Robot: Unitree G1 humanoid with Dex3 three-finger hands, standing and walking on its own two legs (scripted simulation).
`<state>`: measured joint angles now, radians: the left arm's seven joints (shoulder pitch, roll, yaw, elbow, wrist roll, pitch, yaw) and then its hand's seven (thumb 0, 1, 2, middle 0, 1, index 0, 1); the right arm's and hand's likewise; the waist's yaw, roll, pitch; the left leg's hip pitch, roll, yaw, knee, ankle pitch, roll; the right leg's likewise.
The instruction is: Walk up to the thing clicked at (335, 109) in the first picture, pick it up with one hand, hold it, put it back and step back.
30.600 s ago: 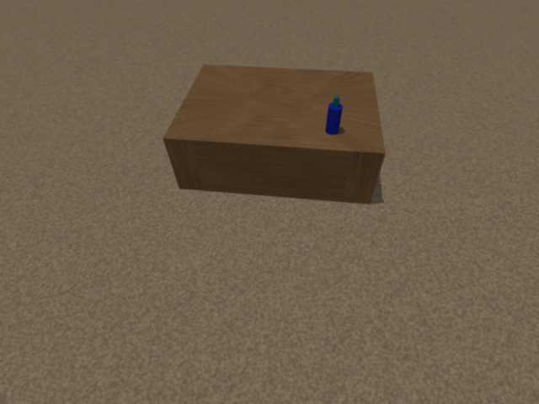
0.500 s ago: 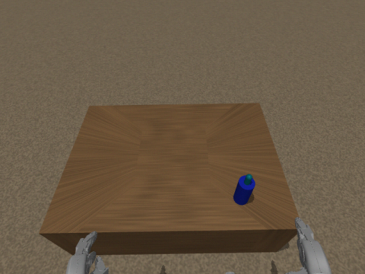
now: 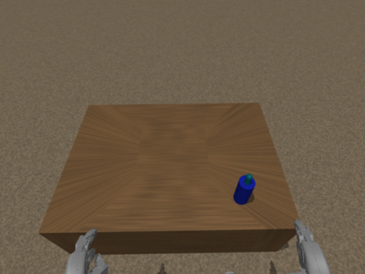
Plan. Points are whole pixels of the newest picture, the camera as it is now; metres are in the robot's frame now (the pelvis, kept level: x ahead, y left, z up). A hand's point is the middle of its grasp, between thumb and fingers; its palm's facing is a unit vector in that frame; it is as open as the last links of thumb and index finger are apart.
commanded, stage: home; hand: right
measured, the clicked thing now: (245, 187) +0.47 -0.21 -0.30
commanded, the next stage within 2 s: stand in 0.06 s
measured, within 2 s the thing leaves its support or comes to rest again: neither
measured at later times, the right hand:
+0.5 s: hand out of the picture +0.11 -0.25 -0.11, palm faces -0.03 +0.93 -0.36, open 12.0 cm
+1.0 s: hand out of the picture +0.03 -0.25 -0.10, palm faces -0.01 +0.94 -0.34, open 7.4 cm
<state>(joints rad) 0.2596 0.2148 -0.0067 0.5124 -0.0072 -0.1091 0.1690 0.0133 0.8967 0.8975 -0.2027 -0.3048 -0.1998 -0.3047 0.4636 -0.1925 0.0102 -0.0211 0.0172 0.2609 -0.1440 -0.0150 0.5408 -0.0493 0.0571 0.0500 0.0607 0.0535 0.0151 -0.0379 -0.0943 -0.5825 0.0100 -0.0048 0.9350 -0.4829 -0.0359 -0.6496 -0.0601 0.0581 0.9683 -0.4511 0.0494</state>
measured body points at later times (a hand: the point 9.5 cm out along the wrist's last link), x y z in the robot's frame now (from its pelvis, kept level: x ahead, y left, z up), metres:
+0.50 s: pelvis +0.00 -0.01 +0.02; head +0.02 -0.01 +0.47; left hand +0.11 +0.29 -0.09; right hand +0.12 -0.29 -0.09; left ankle +0.00 +0.14 -0.68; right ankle +0.02 -0.15 -0.68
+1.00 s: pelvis -0.01 -0.01 +0.05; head -0.02 +0.00 +0.50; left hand +0.07 +0.28 -0.08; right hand +0.03 -0.30 -0.08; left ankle +0.00 +0.14 -0.68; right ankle +0.02 -0.15 -0.68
